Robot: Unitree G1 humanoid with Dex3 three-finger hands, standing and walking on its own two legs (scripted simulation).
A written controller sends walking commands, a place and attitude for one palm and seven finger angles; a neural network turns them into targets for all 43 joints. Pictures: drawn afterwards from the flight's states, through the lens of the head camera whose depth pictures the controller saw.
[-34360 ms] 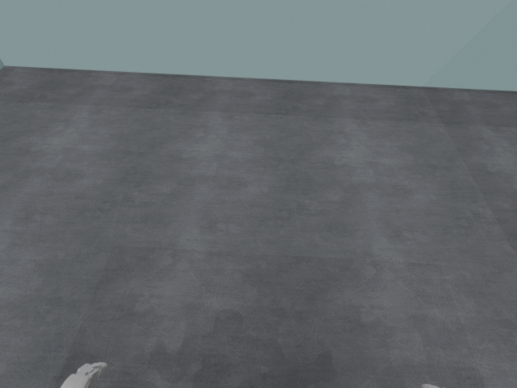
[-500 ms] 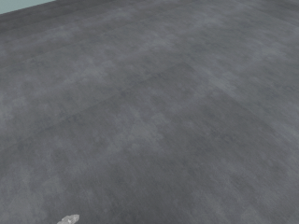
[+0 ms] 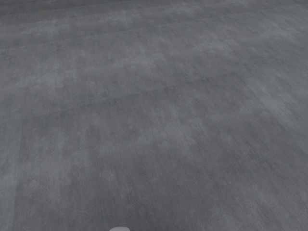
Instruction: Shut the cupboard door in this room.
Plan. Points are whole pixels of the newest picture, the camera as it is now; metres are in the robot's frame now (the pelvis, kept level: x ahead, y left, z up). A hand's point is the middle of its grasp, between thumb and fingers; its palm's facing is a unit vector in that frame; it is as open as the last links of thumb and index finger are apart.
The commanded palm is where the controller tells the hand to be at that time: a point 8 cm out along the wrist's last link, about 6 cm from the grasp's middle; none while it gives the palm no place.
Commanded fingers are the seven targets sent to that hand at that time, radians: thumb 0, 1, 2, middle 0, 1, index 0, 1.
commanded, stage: turn or walk to find it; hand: left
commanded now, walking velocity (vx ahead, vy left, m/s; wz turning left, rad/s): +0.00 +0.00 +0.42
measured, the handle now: out of the picture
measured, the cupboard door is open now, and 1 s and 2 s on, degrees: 78 78 78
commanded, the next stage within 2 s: none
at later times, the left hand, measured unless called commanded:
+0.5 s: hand out of the picture +0.08 +0.21 -0.15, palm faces +0.19 -0.95 -0.26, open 7.4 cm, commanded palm none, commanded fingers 0.00 0.90 0.90 -0.20 -0.30 -0.20 -0.30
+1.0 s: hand out of the picture -0.10 +0.17 -0.17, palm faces +0.48 -0.84 -0.25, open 7.4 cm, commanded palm none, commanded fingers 0.00 0.90 0.90 -0.20 -0.30 -0.20 -0.30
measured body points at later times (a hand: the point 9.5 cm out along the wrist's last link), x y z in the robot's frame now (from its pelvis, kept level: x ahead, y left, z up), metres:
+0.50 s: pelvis +0.00 -0.01 +0.00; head +0.04 -0.01 +0.45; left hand +0.07 +0.26 -0.13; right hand +0.08 -0.24 -0.16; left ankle -0.02 +0.12 -0.73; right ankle +0.02 -0.12 -0.73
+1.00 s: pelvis -0.02 -0.02 +0.00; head +0.01 +0.00 +0.45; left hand -0.12 +0.22 -0.15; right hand +0.18 -0.21 -0.14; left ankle -0.09 +0.08 -0.72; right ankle +0.02 -0.12 -0.73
